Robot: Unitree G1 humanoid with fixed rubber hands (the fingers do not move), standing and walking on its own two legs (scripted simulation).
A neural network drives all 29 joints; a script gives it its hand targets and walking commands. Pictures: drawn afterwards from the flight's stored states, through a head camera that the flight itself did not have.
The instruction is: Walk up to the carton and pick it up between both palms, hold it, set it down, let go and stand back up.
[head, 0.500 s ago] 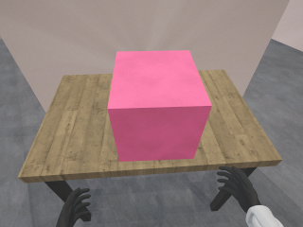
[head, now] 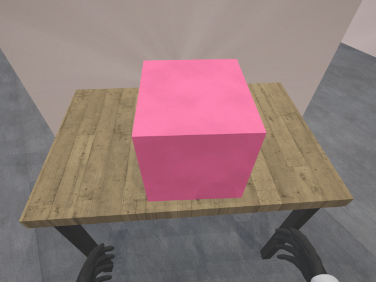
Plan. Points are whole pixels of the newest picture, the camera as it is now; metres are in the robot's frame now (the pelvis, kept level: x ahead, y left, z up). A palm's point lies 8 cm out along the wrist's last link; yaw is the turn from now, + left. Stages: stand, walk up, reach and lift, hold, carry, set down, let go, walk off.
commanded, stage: set down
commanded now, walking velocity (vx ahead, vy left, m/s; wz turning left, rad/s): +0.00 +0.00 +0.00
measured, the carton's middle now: (192, 129) +0.50 +0.00 +0.03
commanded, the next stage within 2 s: let go in 0.04 s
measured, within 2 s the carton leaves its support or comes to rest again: neither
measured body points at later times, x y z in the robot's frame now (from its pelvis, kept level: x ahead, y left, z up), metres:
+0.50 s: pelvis +0.01 +0.00 +0.00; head +0.02 +0.02 +0.45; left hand +0.17 +0.23 -0.09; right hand +0.16 -0.23 -0.08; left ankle -0.03 +0.10 -0.75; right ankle -0.01 -0.13 -0.75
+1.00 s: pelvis +0.00 -0.02 -0.01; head +0.02 -0.02 +0.44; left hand +0.10 +0.25 -0.13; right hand +0.14 -0.30 -0.09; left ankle -0.03 +0.10 -0.75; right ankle -0.01 -0.13 -0.75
